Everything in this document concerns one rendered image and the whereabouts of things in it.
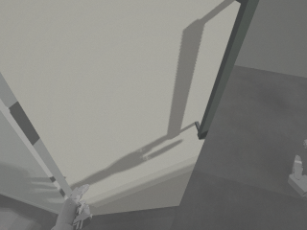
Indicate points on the robot right hand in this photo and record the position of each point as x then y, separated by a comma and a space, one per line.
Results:
296, 179

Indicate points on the robot left hand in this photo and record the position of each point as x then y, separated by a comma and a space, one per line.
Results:
69, 211

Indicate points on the handle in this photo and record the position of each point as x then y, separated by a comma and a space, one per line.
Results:
233, 47

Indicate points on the fridge door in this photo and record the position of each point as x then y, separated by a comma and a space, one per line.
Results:
113, 89

